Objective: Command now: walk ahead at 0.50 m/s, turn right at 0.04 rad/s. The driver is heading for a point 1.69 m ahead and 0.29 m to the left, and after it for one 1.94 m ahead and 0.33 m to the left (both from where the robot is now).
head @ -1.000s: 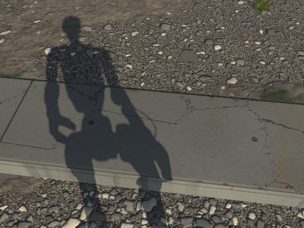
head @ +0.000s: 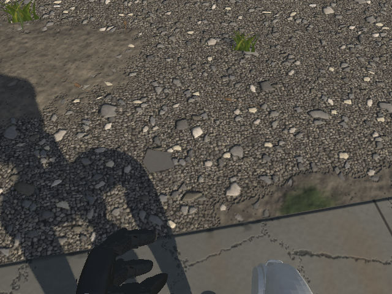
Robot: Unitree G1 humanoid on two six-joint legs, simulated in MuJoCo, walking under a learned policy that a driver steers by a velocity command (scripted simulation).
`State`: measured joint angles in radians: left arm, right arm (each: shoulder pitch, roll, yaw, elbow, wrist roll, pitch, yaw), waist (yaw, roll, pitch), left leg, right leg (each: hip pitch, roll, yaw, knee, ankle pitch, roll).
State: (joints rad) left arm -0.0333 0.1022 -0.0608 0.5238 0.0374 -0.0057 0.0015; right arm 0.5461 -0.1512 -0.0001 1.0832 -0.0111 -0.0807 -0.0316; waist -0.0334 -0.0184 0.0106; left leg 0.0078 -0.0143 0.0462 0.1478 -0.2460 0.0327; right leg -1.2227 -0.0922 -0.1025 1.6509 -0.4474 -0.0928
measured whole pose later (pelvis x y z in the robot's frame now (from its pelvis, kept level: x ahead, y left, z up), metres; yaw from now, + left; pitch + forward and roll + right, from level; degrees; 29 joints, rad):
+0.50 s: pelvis +0.30 -0.06 +0.13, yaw +0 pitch +3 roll +1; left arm 0.46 0.17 0.04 0.93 0.00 -0.12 0.01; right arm 0.10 -0.18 -0.03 0.74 -0.02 -0.02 0.03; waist 0.06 0.04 -0.01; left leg -0.76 0.05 0.07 0.84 0.04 0.05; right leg -0.02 0.08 -0.10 0.22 -0.26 -0.11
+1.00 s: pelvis +0.58 -0.03 +0.13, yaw +14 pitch +2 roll +0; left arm 0.08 0.23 0.03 0.68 0.04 -0.04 -0.02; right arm 0.43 -0.24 -0.07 0.85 0.00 -0.06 0.01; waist -0.07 -0.03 0.02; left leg -0.06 -0.16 -0.09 0.27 -0.23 0.14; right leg -0.69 -0.11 0.05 0.82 -0.09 0.04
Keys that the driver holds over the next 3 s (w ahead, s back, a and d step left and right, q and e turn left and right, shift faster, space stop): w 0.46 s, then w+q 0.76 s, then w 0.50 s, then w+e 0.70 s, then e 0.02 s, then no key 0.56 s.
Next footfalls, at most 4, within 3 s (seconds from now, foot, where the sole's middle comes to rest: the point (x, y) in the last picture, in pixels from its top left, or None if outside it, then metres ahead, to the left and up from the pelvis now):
0.08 right None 0.25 -0.10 -0.65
0.68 left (194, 247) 0.54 0.01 -0.65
1.18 right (213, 153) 0.91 -0.08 -0.65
1.66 left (135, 137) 0.99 0.22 -0.65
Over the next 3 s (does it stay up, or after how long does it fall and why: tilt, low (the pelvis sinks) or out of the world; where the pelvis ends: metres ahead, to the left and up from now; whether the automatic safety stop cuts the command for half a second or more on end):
stays up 1.45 0.26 0.12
